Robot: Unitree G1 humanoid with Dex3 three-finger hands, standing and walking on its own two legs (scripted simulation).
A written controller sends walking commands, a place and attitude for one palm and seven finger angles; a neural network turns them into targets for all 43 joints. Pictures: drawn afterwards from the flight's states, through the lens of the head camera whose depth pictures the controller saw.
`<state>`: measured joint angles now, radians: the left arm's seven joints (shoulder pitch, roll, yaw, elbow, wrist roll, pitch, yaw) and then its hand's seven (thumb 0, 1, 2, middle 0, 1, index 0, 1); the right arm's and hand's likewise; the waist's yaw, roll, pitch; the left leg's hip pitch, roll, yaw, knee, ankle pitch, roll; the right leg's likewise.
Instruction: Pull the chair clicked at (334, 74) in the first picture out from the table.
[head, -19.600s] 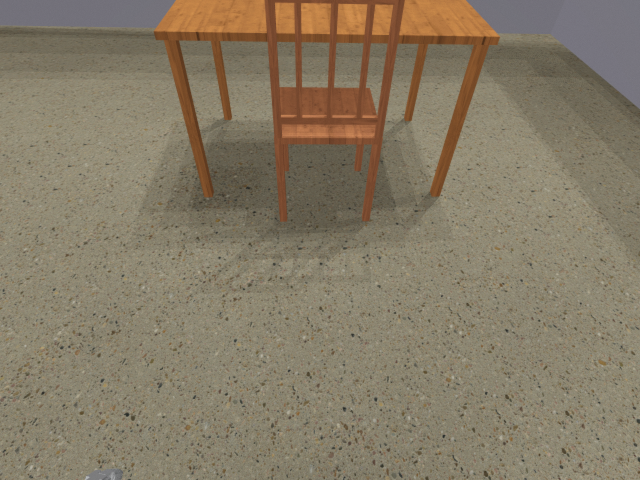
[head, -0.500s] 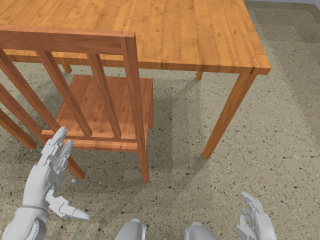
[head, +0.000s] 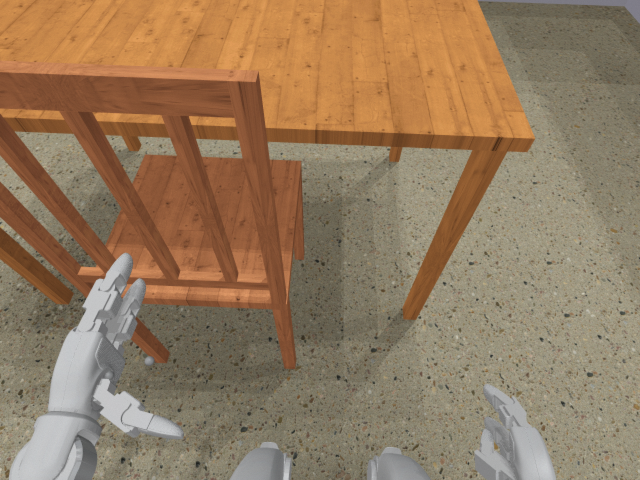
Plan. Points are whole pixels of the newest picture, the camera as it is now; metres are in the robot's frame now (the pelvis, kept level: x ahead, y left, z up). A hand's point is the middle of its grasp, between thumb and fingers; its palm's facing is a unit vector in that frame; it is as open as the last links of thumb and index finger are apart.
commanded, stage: raise the hand toward the chair's back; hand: left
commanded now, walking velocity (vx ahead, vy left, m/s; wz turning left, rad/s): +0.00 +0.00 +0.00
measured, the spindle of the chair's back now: (136, 212) +0.46 +0.30 +0.02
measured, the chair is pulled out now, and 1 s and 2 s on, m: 0.00 0.00 0.00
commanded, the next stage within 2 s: aim the fingers beside a spindle in 0.04 s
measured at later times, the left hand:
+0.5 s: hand (167, 348) +0.26 +0.19 +0.03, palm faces -0.01 -1.00 -0.05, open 16.9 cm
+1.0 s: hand (183, 333) +0.29 +0.19 +0.01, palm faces -0.01 -1.00 -0.03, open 16.9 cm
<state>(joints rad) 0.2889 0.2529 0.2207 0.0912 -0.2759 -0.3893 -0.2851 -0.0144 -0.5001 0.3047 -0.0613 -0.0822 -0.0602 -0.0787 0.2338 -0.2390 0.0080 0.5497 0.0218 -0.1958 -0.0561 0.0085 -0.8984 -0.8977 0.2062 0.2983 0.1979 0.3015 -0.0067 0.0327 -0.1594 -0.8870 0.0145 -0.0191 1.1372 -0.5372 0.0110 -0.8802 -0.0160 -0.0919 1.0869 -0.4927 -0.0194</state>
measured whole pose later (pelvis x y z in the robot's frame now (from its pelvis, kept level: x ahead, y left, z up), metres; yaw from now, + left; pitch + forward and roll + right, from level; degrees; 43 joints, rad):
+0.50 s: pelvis +0.00 +0.00 -0.01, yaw +0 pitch +18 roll -2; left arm 0.21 0.25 0.21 0.15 -0.26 -0.39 -0.27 -0.01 -0.50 0.30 -0.06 -0.08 -0.06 -0.08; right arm 0.23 -0.24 0.01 0.55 0.02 -0.19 -0.05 0.01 -0.90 -0.90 0.21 0.30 0.20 0.30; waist -0.02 0.03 -0.17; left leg -0.93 0.02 -0.02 1.17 -0.55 0.01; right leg -0.93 -0.02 -0.09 1.12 -0.50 -0.02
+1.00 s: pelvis -0.01 +0.01 -0.02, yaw -1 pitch +20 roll -2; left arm 0.09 0.23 0.17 0.22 -0.23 -0.40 -0.22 -0.01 -0.50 0.30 -0.06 -0.08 -0.06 -0.08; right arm 0.22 -0.24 0.01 0.55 0.01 -0.14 -0.04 0.01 -0.90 -0.90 0.21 0.30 0.20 0.30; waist -0.02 0.03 -0.17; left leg -1.02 0.01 -0.01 1.23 -0.56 0.02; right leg -1.02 -0.02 -0.08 1.18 -0.52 -0.01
